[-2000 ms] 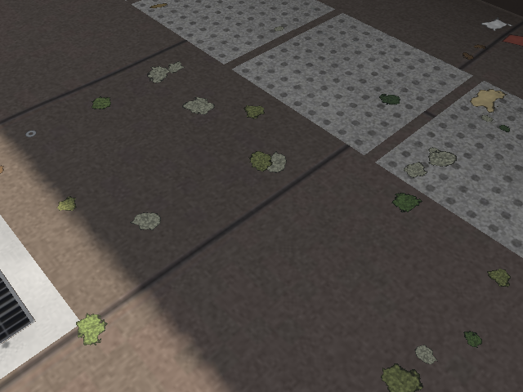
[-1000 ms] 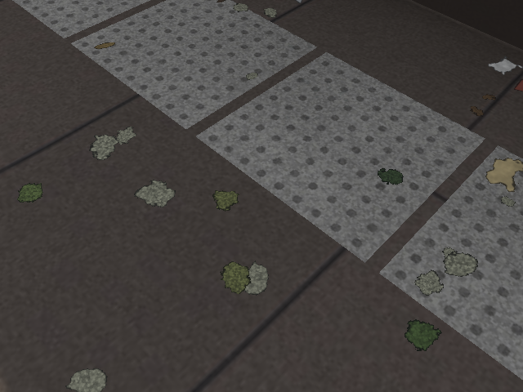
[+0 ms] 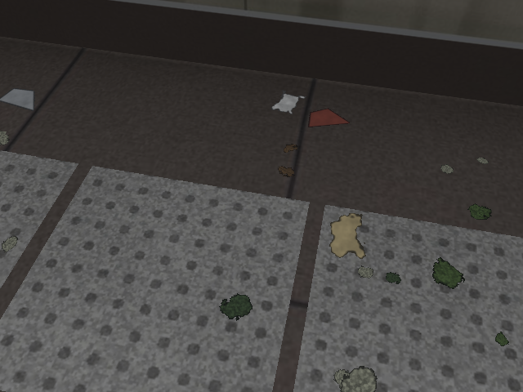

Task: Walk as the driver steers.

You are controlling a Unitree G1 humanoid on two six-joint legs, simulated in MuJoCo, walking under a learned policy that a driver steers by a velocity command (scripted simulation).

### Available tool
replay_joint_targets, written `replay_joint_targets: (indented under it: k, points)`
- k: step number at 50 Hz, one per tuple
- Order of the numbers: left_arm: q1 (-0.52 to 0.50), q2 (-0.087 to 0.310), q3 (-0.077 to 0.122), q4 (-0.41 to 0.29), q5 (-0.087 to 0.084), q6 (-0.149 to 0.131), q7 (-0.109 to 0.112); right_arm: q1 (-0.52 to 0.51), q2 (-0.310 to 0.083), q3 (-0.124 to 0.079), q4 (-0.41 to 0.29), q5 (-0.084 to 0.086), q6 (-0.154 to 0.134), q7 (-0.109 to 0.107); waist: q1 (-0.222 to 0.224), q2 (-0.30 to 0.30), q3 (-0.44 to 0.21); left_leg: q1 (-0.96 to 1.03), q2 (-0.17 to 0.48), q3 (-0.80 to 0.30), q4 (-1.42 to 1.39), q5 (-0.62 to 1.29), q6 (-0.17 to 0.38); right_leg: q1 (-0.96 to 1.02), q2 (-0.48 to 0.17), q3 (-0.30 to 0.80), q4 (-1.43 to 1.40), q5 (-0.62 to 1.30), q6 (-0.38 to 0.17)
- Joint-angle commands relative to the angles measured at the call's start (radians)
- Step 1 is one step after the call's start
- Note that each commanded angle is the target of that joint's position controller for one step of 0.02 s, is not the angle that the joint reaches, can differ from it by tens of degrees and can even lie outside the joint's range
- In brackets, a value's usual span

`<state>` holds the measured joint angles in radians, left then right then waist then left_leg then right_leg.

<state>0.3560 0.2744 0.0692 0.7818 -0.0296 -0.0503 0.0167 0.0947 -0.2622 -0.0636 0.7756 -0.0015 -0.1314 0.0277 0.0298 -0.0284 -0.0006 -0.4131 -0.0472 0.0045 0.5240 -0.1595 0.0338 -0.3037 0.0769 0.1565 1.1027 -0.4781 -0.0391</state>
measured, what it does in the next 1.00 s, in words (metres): walks ahead, turning left: right foot, then left foot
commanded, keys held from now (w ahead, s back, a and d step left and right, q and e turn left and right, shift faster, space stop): w+q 1.00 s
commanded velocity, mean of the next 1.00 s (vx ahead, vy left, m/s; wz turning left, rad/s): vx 0.50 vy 0.00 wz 0.38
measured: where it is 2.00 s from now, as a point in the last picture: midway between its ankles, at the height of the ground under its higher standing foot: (147, 250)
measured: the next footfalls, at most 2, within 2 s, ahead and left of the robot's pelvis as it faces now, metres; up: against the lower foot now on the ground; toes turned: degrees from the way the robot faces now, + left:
right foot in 0.38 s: +0.34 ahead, -0.14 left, +0.00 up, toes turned +8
left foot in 0.86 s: +0.53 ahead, +0.20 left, +0.00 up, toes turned +27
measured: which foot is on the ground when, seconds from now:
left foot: down 0.00-0.38, up 0.40-0.84, down 0.86-1.00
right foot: up 0.00-0.36, down 0.38-0.88, up 0.90-1.00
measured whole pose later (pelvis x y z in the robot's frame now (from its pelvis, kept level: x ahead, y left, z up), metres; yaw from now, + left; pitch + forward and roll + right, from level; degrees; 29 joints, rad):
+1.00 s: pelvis +0.47 +0.10 +0.00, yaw +28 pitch +2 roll -1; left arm 0.22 0.30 0.06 0.77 -0.01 -0.11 0.00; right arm 0.20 -0.29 -0.07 0.66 0.01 -0.04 0.04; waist 0.01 -0.01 0.06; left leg -0.39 -0.08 0.01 0.55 -0.19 0.09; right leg -0.43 -0.08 0.03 1.20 -0.39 0.01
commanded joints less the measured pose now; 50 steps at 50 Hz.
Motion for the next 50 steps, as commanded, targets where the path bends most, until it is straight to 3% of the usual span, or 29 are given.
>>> replay_joint_targets:
  k: [1,2,4,7,9,14,16,17,18,19,20,21,22,23,25,27,29,33,39,41,42,43,44,45,46,47,48,49,50]
  points:
    - [-0.099,0.118,0.020,-0.114,0.024,-0.030,-0.001,0.137,-0.104,-0.027,-0.009,-0.004,0.014,-0.004,-0.084,0.073,-0.024,0.396,0.325,-0.463,-0.266,-0.117,0.193,-0.460,-0.123,-0.014,0.134,0.112,0.003]
    - [-0.100,0.102,0.020,-0.122,0.031,-0.033,-0.005,0.126,-0.092,-0.018,-0.008,-0.011,0.014,-0.004,-0.053,0.093,-0.015,0.329,0.290,-0.405,-0.285,-0.021,0.187,-0.406,-0.155,-0.031,0.078,0.140,0.000]
    - [-0.082,0.064,0.012,-0.124,0.028,-0.034,-0.008,0.142,-0.094,-0.015,0.004,0.000,0.015,-0.001,-0.033,0.128,-0.026,0.283,0.257,-0.346,-0.312,0.102,0.204,-0.353,-0.162,-0.068,-0.016,0.141,0.010]
    - [-0.173,0.027,-0.008,-0.160,0.037,-0.042,-0.009,0.169,-0.153,-0.031,0.013,0.019,0.022,-0.013,-0.046,0.114,-0.018,0.243,0.242,-0.278,-0.340,0.188,0.217,-0.324,-0.159,-0.107,-0.236,0.223,0.038]
    - [-0.239,0.017,-0.016,-0.172,0.031,-0.046,-0.016,0.189,-0.172,-0.036,0.018,0.025,0.032,-0.020,-0.064,0.114,-0.012,0.203,0.214,-0.230,-0.341,0.180,0.196,-0.252,-0.134,-0.119,-0.383,0.347,0.051]
    - [-0.357,0.054,-0.007,-0.205,0.012,-0.061,-0.033,0.283,-0.176,-0.035,0.040,0.036,0.055,-0.026,-0.097,0.131,0.001,0.222,0.230,-0.273,-0.284,0.096,0.163,-0.136,-0.084,-0.113,-0.572,0.445,0.059]
    - [-0.327,0.080,0.005,-0.200,0.010,-0.070,-0.034,0.280,-0.183,-0.037,0.037,0.037,0.064,-0.031,-0.060,0.140,-0.008,0.222,0.233,-0.307,-0.230,0.047,0.136,-0.034,-0.081,-0.113,-0.643,0.430,0.039]
    - [-0.269,0.098,0.017,-0.182,0.013,-0.071,-0.029,0.279,-0.169,-0.032,0.035,0.033,0.067,-0.033,-0.028,0.137,-0.031,0.199,0.207,-0.301,-0.175,0.055,0.114,0.070,-0.081,-0.121,-0.672,0.415,0.021]
    - [-0.166,0.135,0.034,-0.164,0.024,-0.073,-0.019,0.264,-0.135,-0.021,0.024,0.026,0.064,-0.033,0.027,0.122,-0.088,0.133,0.154,-0.269,-0.040,0.074,0.080,0.234,-0.137,-0.079,-0.674,0.397,-0.013]
    - [0.010,0.209,0.054,-0.145,0.040,-0.070,-0.008,0.248,-0.063,0.003,-0.009,0.004,0.058,-0.033,0.100,-0.023,-0.227,-0.024,0.075,-0.172,0.279,-0.119,0.032,0.483,-0.340,0.108,-0.662,0.386,-0.078]
    - [0.060,0.271,0.067,-0.119,0.047,-0.052,-0.014,0.358,-0.023,0.017,-0.047,0.030,0.039,-0.034,0.046,-0.320,-0.306,-0.320,0.007,-0.084,0.550,-0.444,0.000,0.656,-0.536,0.497,-0.753,0.215,-0.223]
    - [0.044,0.183,0.050,-0.116,0.037,-0.051,-0.018,0.331,-0.121,-0.006,-0.026,0.048,0.040,-0.037,0.063,-0.203,-0.226,-0.418,0.069,-0.132,0.691,-0.404,-0.007,0.589,-0.507,0.532,-0.796,0.051,-0.227]
    - [0.000,0.124,0.032,-0.120,0.030,-0.053,-0.018,0.258,-0.156,-0.019,-0.036,0.046,0.046,-0.035,0.065,-0.130,-0.120,-0.438,0.097,-0.132,0.721,-0.311,-0.005,0.489,-0.459,0.378,-0.810,0.079,-0.187]
    - [-0.064,0.094,0.019,-0.123,0.034,-0.054,-0.022,0.235,-0.142,-0.021,-0.034,0.038,0.055,-0.035,0.034,-0.081,-0.073,-0.398,0.125,-0.118,0.708,-0.237,-0.013,0.387,-0.409,0.264,-0.837,0.170,-0.162]
    - [-0.138,0.061,0.010,-0.112,0.040,-0.056,-0.027,0.211,-0.112,-0.023,-0.048,0.030,0.074,-0.028,-0.013,-0.094,0.002,-0.339,0.165,-0.117,0.649,-0.159,-0.023,0.242,-0.353,0.110,-0.898,0.309,-0.142]
    - [-0.148,0.074,0.019,-0.097,0.040,-0.066,-0.026,0.196,-0.077,-0.017,-0.066,0.030,0.089,-0.021,-0.030,-0.083,0.011,-0.313,0.172,-0.103,0.621,-0.105,-0.036,0.192,-0.345,0.019,-0.936,0.426,-0.150]
    - [-0.140,0.098,0.029,-0.078,0.040,-0.071,-0.020,0.161,-0.067,-0.015,-0.089,0.025,0.096,-0.017,-0.033,-0.052,0.017,-0.332,0.175,-0.105,0.555,-0.042,-0.049,0.192,-0.351,-0.053,-0.952,0.508,-0.160]
    - [-0.123,0.139,0.041,-0.049,0.036,-0.064,-0.010,0.055,-0.050,-0.002,-0.127,0.023,0.092,0.006,-0.003,-0.032,0.036,-0.288,0.165,-0.064,0.324,0.152,-0.041,0.203,-0.329,-0.196,-0.959,0.544,-0.134]
    - [-0.056,0.199,0.061,-0.004,0.007,-0.037,-0.006,-0.094,-0.076,-0.004,-0.207,0.023,0.096,0.035,0.031,-0.030,0.078,-0.252,0.129,0.019,0.141,0.078,0.022,0.334,-0.374,-0.288,-0.895,0.617,-0.088]
    - [-0.060,0.232,0.069,-0.002,0.000,-0.024,-0.002,-0.049,-0.108,-0.022,-0.214,0.019,0.101,0.036,-0.011,-0.061,0.026,-0.131,0.064,0.082,0.125,-0.028,0.063,0.365,-0.370,-0.328,-0.756,0.940,-0.066]
    - [-0.069,0.240,0.070,-0.002,-0.004,-0.014,0.001,0.062,-0.141,-0.043,-0.190,0.020,0.104,0.033,-0.079,-0.057,-0.038,0.023,0.014,0.114,0.085,-0.027,0.092,0.346,-0.348,-0.360,-0.594,1.078,-0.046]
    - [-0.055,0.215,0.059,-0.005,0.001,-0.012,0.006,0.234,-0.203,-0.078,-0.141,0.024,0.109,0.020,-0.159,-0.029,-0.129,0.291,-0.026,0.104,0.047,0.023,0.129,0.227,-0.306,-0.386,-0.364,1.048,-0.011]
    - [-0.016,0.125,0.026,-0.032,0.049,-0.019,0.003,0.346,-0.304,-0.104,-0.121,0.030,0.118,-0.004,-0.161,0.183,-0.216,0.587,0.191,-0.225,0.046,0.103,0.204,-0.076,-0.238,-0.387,-0.012,0.435,0.040]
    - [0.022,0.060,-0.004,-0.090,0.044,-0.053,-0.009,0.293,-0.360,-0.099,-0.160,0.030,0.102,0.003,-0.078,0.333,-0.376,0.818,0.386,-0.813,-0.156,-0.165,0.405,-0.414,-0.044,-0.182,0.275,-0.135,0.080]
    - [-0.106,0.165,0.018,-0.101,0.004,-0.081,-0.021,0.308,-0.268,-0.074,-0.165,0.024,0.090,0.012,-0.156,0.157,-0.345,0.787,0.378,-0.785,-0.236,-0.228,0.347,-0.520,-0.096,-0.056,0.316,-0.073,0.058]
    - [-0.162,0.168,0.017,-0.121,-0.014,-0.093,-0.024,0.279,-0.227,-0.062,-0.155,0.020,0.079,0.012,-0.141,0.135,-0.209,0.669,0.345,-0.645,-0.234,-0.181,0.309,-0.558,-0.131,-0.075,0.267,0.012,0.036]
    - [-0.162,0.153,0.013,-0.110,0.006,-0.095,-0.014,0.214,-0.200,-0.052,-0.162,0.019,0.074,0.011,-0.090,0.041,-0.126,0.508,0.301,-0.534,-0.232,-0.076,0.277,-0.503,-0.174,-0.075,0.182,0.088,0.034]
    - [-0.151,0.161,0.021,-0.100,0.030,-0.088,-0.007,0.153,-0.167,-0.042,-0.174,0.013,0.073,0.007,-0.049,0.049,-0.089,0.383,0.265,-0.448,-0.240,0.030,0.258,-0.426,-0.202,-0.071,0.098,0.132,0.041]
    - [-0.132,0.163,0.024,-0.098,0.036,-0.076,-0.008,0.121,-0.157,-0.036,-0.190,0.002,0.073,0.002,-0.020,0.076,-0.073,0.299,0.241,-0.410,-0.262,0.091,0.255,-0.361,-0.214,-0.067,0.067,0.161,0.046]
Velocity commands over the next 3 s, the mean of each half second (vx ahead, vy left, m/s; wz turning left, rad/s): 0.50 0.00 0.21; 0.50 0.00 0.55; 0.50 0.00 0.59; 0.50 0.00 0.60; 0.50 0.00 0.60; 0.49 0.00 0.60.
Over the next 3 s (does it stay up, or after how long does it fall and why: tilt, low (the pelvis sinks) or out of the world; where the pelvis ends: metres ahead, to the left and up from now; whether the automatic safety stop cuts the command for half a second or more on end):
stays up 0.98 0.95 0.00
